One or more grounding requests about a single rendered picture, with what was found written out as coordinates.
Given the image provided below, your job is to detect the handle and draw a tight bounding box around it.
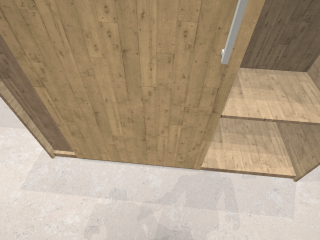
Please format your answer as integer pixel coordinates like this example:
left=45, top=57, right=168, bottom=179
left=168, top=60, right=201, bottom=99
left=221, top=0, right=249, bottom=64

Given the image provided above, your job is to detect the wardrobe door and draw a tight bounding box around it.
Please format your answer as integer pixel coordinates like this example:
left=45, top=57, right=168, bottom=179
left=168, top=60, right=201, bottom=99
left=0, top=34, right=74, bottom=152
left=0, top=0, right=265, bottom=169

